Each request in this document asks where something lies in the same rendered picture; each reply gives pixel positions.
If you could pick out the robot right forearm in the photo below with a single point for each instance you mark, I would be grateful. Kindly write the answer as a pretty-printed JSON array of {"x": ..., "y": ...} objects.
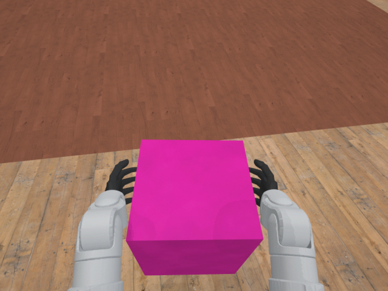
[{"x": 291, "y": 246}]

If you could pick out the left robot hand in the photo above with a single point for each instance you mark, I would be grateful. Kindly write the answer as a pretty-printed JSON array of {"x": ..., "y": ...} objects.
[{"x": 116, "y": 181}]

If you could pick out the right robot hand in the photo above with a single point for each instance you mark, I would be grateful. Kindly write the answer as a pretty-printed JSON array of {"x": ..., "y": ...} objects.
[{"x": 267, "y": 181}]

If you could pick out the carton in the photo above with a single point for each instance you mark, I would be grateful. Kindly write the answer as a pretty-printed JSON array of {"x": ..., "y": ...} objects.
[{"x": 193, "y": 208}]

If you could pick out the robot left forearm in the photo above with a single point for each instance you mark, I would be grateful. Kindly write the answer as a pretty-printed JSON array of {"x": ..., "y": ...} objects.
[{"x": 99, "y": 245}]

